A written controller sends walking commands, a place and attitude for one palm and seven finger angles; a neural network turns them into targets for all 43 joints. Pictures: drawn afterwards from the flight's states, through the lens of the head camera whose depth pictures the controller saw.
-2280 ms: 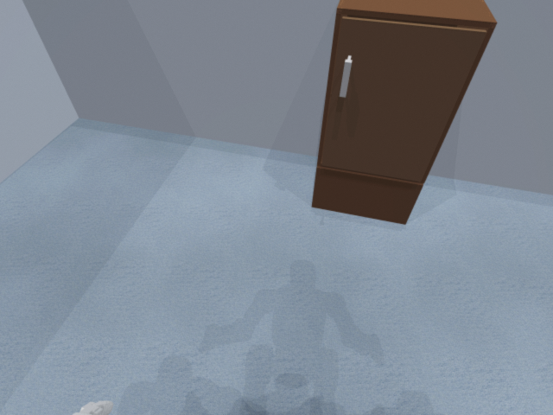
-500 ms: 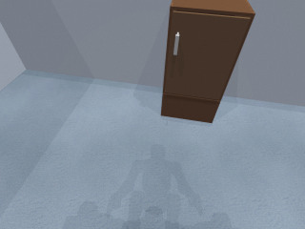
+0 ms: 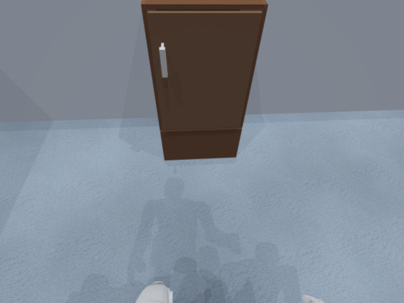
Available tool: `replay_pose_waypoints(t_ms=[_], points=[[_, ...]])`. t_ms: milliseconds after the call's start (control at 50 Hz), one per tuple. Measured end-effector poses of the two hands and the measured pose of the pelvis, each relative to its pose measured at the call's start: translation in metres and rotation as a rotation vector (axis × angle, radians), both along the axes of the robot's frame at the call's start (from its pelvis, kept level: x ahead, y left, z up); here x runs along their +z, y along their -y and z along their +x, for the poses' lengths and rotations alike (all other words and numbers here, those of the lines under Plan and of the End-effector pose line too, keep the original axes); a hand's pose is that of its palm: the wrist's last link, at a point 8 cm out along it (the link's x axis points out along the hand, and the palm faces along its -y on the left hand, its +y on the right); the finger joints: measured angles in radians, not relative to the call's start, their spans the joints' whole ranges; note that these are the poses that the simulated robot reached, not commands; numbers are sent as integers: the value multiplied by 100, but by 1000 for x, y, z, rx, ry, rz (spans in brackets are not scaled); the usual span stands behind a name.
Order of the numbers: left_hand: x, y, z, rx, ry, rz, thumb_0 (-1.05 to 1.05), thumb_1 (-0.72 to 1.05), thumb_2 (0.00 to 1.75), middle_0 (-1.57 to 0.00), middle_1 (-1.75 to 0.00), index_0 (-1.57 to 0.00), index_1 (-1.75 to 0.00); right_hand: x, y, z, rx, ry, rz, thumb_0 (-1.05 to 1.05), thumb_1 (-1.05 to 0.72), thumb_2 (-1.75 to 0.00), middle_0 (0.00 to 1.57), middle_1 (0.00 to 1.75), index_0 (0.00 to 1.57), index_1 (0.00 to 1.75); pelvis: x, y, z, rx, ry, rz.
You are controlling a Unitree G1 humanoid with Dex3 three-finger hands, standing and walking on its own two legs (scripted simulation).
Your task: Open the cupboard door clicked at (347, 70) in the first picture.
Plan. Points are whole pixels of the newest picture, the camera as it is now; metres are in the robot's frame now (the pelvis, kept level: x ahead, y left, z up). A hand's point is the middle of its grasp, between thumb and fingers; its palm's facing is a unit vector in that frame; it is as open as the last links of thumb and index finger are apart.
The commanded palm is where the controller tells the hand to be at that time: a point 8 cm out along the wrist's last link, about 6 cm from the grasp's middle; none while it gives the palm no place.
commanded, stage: walk to a spot facing it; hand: left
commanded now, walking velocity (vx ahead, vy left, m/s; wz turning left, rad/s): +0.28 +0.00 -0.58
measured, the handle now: (163, 60) +0.98 +0.24 -0.05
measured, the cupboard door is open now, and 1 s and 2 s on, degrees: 0 0 0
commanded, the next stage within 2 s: turn to face it in 0.58 s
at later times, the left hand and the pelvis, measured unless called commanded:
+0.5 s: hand (132, 225) +0.32 +0.22 -0.16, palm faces -0.29 -0.94 -0.20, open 7.4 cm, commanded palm none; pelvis +0.16 +0.06 +0.00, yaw -18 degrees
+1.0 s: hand (161, 212) +0.38 +0.15 -0.18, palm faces -0.31 -0.94 -0.15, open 7.4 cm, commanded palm none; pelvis +0.22 +0.03 -0.02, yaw -20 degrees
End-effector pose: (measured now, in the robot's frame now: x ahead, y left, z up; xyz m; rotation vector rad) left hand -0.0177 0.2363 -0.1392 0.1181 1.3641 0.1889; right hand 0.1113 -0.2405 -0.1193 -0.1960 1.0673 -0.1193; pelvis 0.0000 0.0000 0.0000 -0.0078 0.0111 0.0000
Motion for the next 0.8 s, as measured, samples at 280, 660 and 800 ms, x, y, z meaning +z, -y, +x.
replay_pose_waypoints(t_ms=[280,660,800], points=[[-14,-76,184,-171,53,-7,1,91,90,-19,-30,-20,-30,8,-61,48,-170,2,-42,0,-90,-90,20,30,21,30,-2,-59,107,-186,19,-29],[0,48,419,-574,278,-8,1,91,90,-19,-30,-20,-30,-46,-63,-73,-593,-410,103,0,-91,-90,20,30,20,30,-25,-22,183,-417,13,7],[9,60,417,-578,247,10,0,91,90,-20,-30,-21,-30,-38,-35,-11,-590,-260,85,0,-91,-90,20,30,20,30,-11,-14,195,-449,25,3]])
